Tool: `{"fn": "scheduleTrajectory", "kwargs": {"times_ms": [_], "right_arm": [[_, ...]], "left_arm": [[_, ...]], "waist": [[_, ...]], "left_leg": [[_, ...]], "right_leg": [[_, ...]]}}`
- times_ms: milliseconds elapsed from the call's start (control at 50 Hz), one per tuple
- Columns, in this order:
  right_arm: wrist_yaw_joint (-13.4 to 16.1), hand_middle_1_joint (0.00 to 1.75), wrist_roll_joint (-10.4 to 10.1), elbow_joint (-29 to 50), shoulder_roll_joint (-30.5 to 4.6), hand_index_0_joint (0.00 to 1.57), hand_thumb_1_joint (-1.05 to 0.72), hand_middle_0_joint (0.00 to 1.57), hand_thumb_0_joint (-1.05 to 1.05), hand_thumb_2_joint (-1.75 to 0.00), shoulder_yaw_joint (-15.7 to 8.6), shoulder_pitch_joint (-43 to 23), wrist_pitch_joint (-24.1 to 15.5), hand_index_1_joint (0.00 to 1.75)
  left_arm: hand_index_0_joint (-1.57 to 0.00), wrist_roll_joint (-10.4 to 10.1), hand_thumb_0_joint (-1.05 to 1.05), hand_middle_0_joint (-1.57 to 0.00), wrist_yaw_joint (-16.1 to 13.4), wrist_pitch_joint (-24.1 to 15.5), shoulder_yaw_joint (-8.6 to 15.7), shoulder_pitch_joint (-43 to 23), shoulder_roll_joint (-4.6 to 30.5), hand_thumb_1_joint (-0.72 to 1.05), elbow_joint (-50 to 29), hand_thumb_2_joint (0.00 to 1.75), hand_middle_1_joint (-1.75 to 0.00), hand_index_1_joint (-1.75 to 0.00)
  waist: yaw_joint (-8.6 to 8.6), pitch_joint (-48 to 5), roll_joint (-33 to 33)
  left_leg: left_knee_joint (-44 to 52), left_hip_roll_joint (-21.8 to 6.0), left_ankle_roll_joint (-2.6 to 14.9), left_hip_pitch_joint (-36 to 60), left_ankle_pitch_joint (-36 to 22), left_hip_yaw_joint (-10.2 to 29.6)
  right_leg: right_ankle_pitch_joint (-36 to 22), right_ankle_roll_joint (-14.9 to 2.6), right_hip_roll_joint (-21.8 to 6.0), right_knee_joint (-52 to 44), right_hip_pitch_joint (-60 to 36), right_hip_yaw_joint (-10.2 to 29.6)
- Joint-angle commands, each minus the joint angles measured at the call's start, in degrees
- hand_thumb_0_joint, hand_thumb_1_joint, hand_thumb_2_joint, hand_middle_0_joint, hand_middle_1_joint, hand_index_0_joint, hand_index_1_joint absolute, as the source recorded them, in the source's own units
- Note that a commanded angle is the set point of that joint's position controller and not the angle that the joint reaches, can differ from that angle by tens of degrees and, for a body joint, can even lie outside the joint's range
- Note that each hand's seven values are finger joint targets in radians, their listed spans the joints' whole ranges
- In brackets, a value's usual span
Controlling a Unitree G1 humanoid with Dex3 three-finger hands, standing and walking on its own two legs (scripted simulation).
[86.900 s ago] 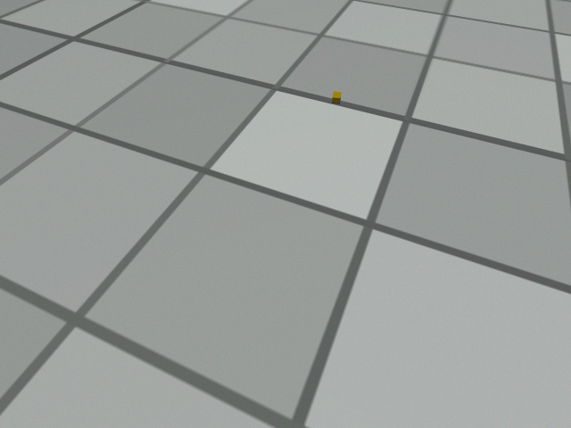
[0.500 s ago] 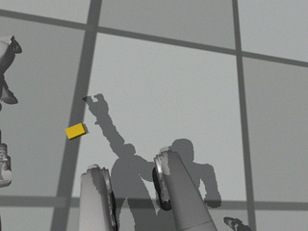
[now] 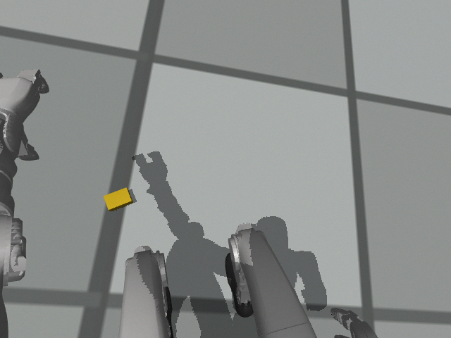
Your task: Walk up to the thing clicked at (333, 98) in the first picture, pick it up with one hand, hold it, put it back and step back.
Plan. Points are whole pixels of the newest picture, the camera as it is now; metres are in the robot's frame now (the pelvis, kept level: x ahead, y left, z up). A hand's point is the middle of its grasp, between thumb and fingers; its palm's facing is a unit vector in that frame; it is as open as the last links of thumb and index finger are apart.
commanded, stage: withdraw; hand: left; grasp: from above
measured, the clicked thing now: (118, 199) +0.46 +0.22 -0.54
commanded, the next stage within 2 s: home in 0.02 s
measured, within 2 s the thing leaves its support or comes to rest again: neither
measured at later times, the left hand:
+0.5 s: hand (20, 120) +0.51 +0.28 -0.07, palm faces -0.43 -0.04 -0.90, open 13.3 cm
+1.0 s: hand (28, 125) +0.51 +0.28 -0.09, palm faces -0.42 -0.02 -0.91, open 13.5 cm
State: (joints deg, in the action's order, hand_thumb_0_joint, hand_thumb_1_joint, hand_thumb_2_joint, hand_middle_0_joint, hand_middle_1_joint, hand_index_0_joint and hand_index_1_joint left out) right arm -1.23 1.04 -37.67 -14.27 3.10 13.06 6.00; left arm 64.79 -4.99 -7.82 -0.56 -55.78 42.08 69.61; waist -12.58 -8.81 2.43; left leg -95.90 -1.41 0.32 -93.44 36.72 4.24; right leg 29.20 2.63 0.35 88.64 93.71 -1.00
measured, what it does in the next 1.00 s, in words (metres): stands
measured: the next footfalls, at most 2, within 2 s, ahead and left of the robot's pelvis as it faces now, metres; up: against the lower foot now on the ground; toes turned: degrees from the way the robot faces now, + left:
none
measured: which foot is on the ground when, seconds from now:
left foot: down 0.00-1.00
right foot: down 0.00-1.00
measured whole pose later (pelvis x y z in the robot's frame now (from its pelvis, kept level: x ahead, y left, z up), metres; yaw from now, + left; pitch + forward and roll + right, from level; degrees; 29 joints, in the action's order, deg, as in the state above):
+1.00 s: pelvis +0.00 +0.00 -0.01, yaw +0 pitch +36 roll -6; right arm -1.4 1.7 -37.9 -14.7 3.2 13.7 5.7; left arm 66.3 -6.9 -8.1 0.0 -58.1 43.0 73.1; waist -13.6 -8.9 2.2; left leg -97.2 -1.5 0.3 -95.7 37.3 4.1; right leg 29.7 2.7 0.5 90.1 96.3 -0.7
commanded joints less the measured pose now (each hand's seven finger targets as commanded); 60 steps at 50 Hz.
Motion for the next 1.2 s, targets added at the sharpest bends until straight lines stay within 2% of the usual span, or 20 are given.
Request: {"fn": "scheduleTrajectory", "kwargs": {"times_ms": [0,200,300,320,400,440,480,680,700,760,820,860,900,980,1000,1040,1080,1100,1140,1180], "right_arm": [[1.02,0.30,-0.03,0.68,-11.20,0.20,-0.91,0.20,0.00,-0.90,-4.10,11.58,-0.20,0.30],[1.21,0.30,-0.05,1.16,-11.46,0.20,-0.91,0.20,0.00,-0.90,-4.12,12.13,0.21,0.30],[1.32,0.30,-0.21,1.18,-11.56,0.20,-0.91,0.20,0.00,-0.90,-4.18,12.39,0.36,0.30],[1.31,0.30,-0.17,1.22,-11.74,0.20,-0.91,0.20,0.00,-0.90,-4.10,12.40,0.37,0.30],[1.36,0.30,-0.19,1.18,-11.31,0.20,-0.89,0.20,0.00,-0.90,-4.16,12.74,0.50,0.30],[1.38,0.30,-0.18,0.90,-10.94,0.20,-0.91,0.20,0.00,-0.90,-3.97,12.82,0.25,0.30],[1.49,0.30,-0.25,0.74,-10.91,0.20,-0.91,0.20,0.00,-0.90,-4.03,12.65,0.01,0.30],[1.24,0.30,-0.16,0.27,-10.85,0.20,-0.91,0.20,0.00,-0.90,-4.08,12.34,-0.66,0.30],[1.19,0.30,-0.16,0.33,-10.62,0.20,-0.89,0.20,0.00,-0.90,-3.92,12.34,-0.69,0.30],[1.05,0.30,-0.05,0.20,-11.13,0.20,-0.89,0.20,0.00,-0.90,-4.09,12.00,-0.63,0.30],[0.90,0.30,0.20,0.13,-11.29,0.20,-0.89,0.20,0.00,-0.90,-4.05,11.97,-0.57,0.30],[0.89,0.30,0.21,0.45,-11.42,0.20,-0.91,0.20,0.00,-0.90,-4.09,12.35,-0.55,0.30],[0.74,0.30,0.54,0.37,-11.51,0.20,-0.91,0.20,0.00,-0.90,-3.81,12.15,-0.52,0.30],[0.52,0.30,0.90,0.67,-11.91,0.20,-0.91,0.20,0.00,-0.90,-3.95,12.86,-0.39,0.30],[0.44,0.30,0.89,0.59,-11.99,0.20,-0.89,0.20,0.00,-0.90,-3.90,12.99,-0.25,0.30],[0.32,0.30,0.90,0.84,-12.15,0.20,-0.91,0.20,0.00,-0.90,-3.78,13.14,-0.15,0.30],[0.27,0.30,0.97,1.12,-12.44,0.20,-0.91,0.20,0.00,-0.90,-3.96,13.36,0.15,0.30],[0.29,0.30,0.77,1.40,-12.52,0.20,-0.91,0.20,0.00,-0.90,-4.29,13.34,0.23,0.30],[0.12,0.30,0.90,1.48,-12.70,0.20,-0.91,0.20,0.00,-0.90,-3.87,13.53,0.58,0.30],[0.21,0.30,0.77,1.58,-12.82,0.20,-0.89,0.20,0.00,-0.90,-4.13,13.84,0.82,0.30]], "left_arm": [[-0.24,-0.11,0.00,-0.24,-2.61,0.04,2.50,-22.42,15.33,-0.35,-7.77,0.82,-0.84,-0.83],[-0.17,-0.37,0.00,-0.16,-0.99,0.11,3.81,-23.66,18.23,-0.46,-9.68,0.86,-0.90,-0.90],[-0.26,-1.26,0.00,-0.26,0.26,0.15,3.63,-23.30,17.23,-0.32,-11.80,0.81,-0.81,-0.81],[-0.18,-1.41,0.00,-0.18,0.53,0.18,4.04,-22.31,17.56,-0.40,-12.16,0.89,-0.89,-0.89],[-0.19,-1.82,0.00,-0.20,0.54,-0.21,4.17,-21.52,17.15,-0.32,-14.17,0.80,-0.81,-0.80],[-0.15,-2.41,0.00,-0.15,0.36,-0.16,3.88,-20.82,16.11,-0.44,-13.19,0.93,-0.92,-0.92],[-0.25,-2.45,0.00,-0.25,-0.03,-0.15,3.73,-19.81,15.38,-0.33,-11.99,0.83,-0.82,-0.82],[-0.15,-1.08,0.00,-0.15,-2.49,0.04,2.38,-19.21,13.59,-0.43,-7.62,0.93,-0.91,-0.92],[-0.19,-0.92,0.00,-0.20,-2.63,-0.04,1.41,-20.34,12.25,-0.35,-7.47,0.85,-0.83,-0.84],[-0.18,-0.18,0.00,-0.20,-3.27,0.12,1.99,-20.48,13.74,-0.36,-6.36,0.85,-0.84,-0.84],[-0.18,-0.01,0.00,-0.20,-3.62,-0.10,1.70,-22.18,13.19,-0.36,-6.31,0.84,-0.83,-0.83],[-0.15,0.62,0.00,-0.16,-4.08,-0.43,3.14,-23.62,15.91,-0.43,-7.22,0.92,-0.92,-0.92],[-0.23,0.76,0.00,-0.22,-4.40,-0.44,2.96,-23.37,15.58,-0.43,-5.68,0.79,-0.83,-0.83],[-0.14,1.80,0.00,-0.13,-4.48,-0.37,3.67,-26.58,17.53,-0.52,-7.61,0.87,-0.93,-0.93],[-0.17,1.94,0.00,-0.19,-4.45,0.01,4.29,-26.02,18.68,-0.44,-5.56,0.79,-0.85,-0.85],[-0.12,1.08,0.00,-0.12,-4.00,0.22,4.44,-27.56,18.62,-0.52,-7.04,0.87,-0.93,-0.93],[-0.22,1.14,0.00,-0.22,-3.30,0.86,4.50,-26.69,18.80,-0.48,-5.50,0.77,-0.83,-0.83],[-0.14,1.10,0.00,-0.14,-2.86,0.81,5.01,-28.20,20.12,-0.51,-8.94,0.85,-0.91,-0.91],[-0.24,0.78,0.00,-0.23,-1.85,1.33,4.60,-26.92,19.31,-0.42,-6.96,0.78,-0.84,-0.83],[-0.18,0.62,0.00,-0.20,-0.94,1.15,5.46,-28.31,20.84,-0.40,-10.31,0.78,-0.83,-0.83]], "waist": [[-1.07,-33.06,12.23],[-0.28,-37.44,13.23],[-0.34,-36.71,15.15],[-0.14,-37.32,15.57],[0.15,-38.45,14.75],[-0.11,-36.32,12.86],[0.01,-34.29,13.38],[-0.21,-31.49,10.98],[-1.29,-31.17,11.62],[-0.46,-31.83,11.52],[-1.33,-31.66,12.40],[-0.91,-33.89,12.45],[-1.39,-32.96,12.37],[-1.49,-37.54,13.91],[-1.34,-37.54,12.59],[-1.66,-37.81,14.70],[-1.76,-37.97,14.30],[-0.96,-40.21,15.75],[-1.86,-38.50,15.79],[-1.06,-43.31,16.04]], "left_leg": [[13.11,0.30,0.75,22.85,-14.26,-1.42],[12.53,0.45,0.75,23.45,-16.21,-1.64],[14.51,-0.08,0.19,26.31,-16.43,0.09],[14.66,-0.24,0.01,28.51,-18.25,0.85],[14.58,-0.21,0.22,29.67,-20.56,0.21],[14.48,-0.13,0.52,27.87,-20.14,-0.16],[15.84,-0.29,0.28,29.01,-19.08,0.56],[15.57,-0.09,0.63,27.11,-18.64,-0.61],[14.90,0.02,0.75,25.72,-18.63,-1.22],[14.26,0.02,0.61,25.74,-19.63,-1.03],[13.22,-0.16,0.51,25.32,-19.67,-0.56],[12.47,0.20,0.60,23.92,-18.20,-1.08],[10.89,0.33,0.78,21.90,-18.32,-1.38],[8.33,0.61,1.08,20.57,-19.17,-2.07],[8.03,0.73,1.17,19.34,-18.16,-2.15],[8.25,0.70,0.80,19.33,-17.67,-1.93],[8.08,0.57,0.84,19.50,-16.72,-1.59],[8.70,0.55,0.65,20.92,-16.36,-1.62],[8.57,0.48,0.52,20.21,-16.00,-1.15],[8.03,0.41,0.60,22.59,-17.58,-0.99]], "right_leg": [[-7.81,-5.10,2.00,-8.47,-19.75,-2.49],[-9.62,-5.10,1.97,-7.89,-21.29,-2.31],[-9.01,-5.29,1.88,-7.53,-19.33,-2.80],[-9.64,-5.31,1.79,-7.33,-18.38,-3.01],[-11.34,-5.35,1.98,-8.36,-20.94,-2.88],[-11.62,-5.24,1.94,-9.06,-21.53,-2.79],[-10.34,-5.28,1.82,-9.37,-20.22,-2.85],[-10.13,-5.35,2.07,-10.63,-20.81,-2.58],[-10.55,-5.31,2.14,-10.45,-21.06,-2.35],[-10.98,-5.40,2.11,-9.32,-19.96,-2.41],[-10.74,-5.41,2.10,-8.03,-17.36,-2.64],[-10.25,-5.31,2.11,-7.38,-18.52,-2.41],[-10.44,-5.22,2.01,-6.41,-16.83,-2.35],[-12.18,-4.94,1.92,-4.74,-17.43,-1.83],[-11.59,-4.85,1.91,-4.61,-17.49,-1.79],[-10.80,-4.98,1.72,-3.78,-16.25,-2.05],[-9.63,-4.98,1.79,-3.63,-14.96,-2.35],[-9.18,-5.06,1.78,-3.72,-15.85,-2.39],[-8.61,-5.03,1.65,-3.27,-14.57,-2.63],[-9.86,-5.05,1.73,-2.77,-15.75,-2.62]]}}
